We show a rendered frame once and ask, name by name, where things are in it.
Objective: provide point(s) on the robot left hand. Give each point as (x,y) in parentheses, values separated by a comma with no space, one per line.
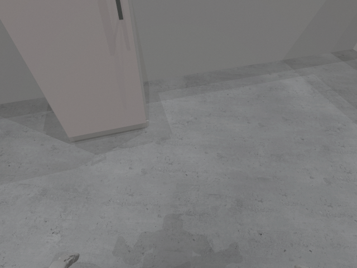
(65,261)

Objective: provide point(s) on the fridge door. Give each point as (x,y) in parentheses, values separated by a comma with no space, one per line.
(83,59)

